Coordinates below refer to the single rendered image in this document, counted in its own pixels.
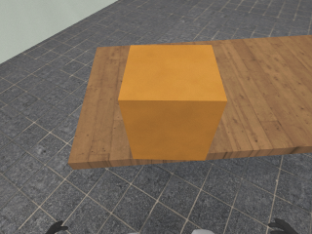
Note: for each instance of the table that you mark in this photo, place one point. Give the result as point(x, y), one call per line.
point(268, 87)

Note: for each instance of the left robot hand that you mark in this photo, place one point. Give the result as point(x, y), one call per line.
point(56, 227)

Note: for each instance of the right robot hand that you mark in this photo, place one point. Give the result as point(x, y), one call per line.
point(279, 223)

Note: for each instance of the carton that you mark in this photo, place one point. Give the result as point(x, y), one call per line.
point(171, 100)

